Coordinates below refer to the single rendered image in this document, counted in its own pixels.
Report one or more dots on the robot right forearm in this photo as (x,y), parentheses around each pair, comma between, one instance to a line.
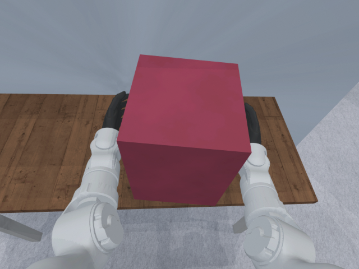
(258,191)

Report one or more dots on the robot left forearm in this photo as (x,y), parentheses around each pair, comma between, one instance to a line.
(101,175)

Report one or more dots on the table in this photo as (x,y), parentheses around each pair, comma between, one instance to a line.
(45,147)

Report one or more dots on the right robot upper arm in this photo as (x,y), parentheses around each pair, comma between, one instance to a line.
(274,244)

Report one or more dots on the left robot hand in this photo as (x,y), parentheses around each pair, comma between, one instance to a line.
(114,113)

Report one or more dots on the left robot upper arm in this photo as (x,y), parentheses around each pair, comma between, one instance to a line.
(84,238)

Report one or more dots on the right robot hand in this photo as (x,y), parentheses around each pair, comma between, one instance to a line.
(253,124)

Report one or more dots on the carton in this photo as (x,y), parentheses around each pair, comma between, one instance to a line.
(184,135)

